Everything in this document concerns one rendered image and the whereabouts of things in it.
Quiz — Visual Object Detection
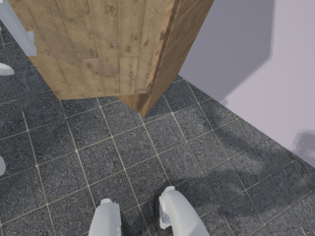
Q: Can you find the robot right shin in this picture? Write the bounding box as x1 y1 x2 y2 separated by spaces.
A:
159 186 175 229

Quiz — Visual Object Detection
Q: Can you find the left robot hand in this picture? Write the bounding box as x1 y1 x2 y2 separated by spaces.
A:
0 27 15 76

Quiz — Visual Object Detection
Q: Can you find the cupboard door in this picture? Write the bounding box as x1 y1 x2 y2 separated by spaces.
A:
7 0 169 100

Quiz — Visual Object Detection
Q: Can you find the handle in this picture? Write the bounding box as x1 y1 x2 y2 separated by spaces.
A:
0 0 37 56

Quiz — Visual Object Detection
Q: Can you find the robot right foot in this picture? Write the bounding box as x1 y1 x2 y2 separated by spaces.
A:
153 194 170 236

